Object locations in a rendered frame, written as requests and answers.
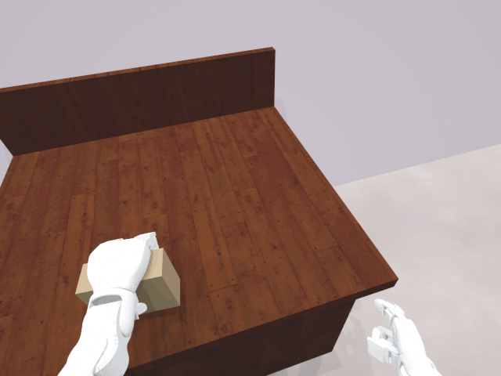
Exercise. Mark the right robot hand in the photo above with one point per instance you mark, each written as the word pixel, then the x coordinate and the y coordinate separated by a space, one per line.
pixel 386 345

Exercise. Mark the right robot forearm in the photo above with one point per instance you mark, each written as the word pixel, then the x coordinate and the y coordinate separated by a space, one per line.
pixel 415 364

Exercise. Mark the table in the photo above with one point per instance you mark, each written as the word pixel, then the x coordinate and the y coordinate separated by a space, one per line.
pixel 270 259

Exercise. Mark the left robot forearm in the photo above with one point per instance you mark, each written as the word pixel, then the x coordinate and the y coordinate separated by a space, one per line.
pixel 106 330

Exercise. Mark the sponge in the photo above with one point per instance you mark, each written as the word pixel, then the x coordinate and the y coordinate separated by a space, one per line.
pixel 159 288

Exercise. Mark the left robot hand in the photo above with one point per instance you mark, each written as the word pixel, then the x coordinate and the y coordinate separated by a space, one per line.
pixel 121 263

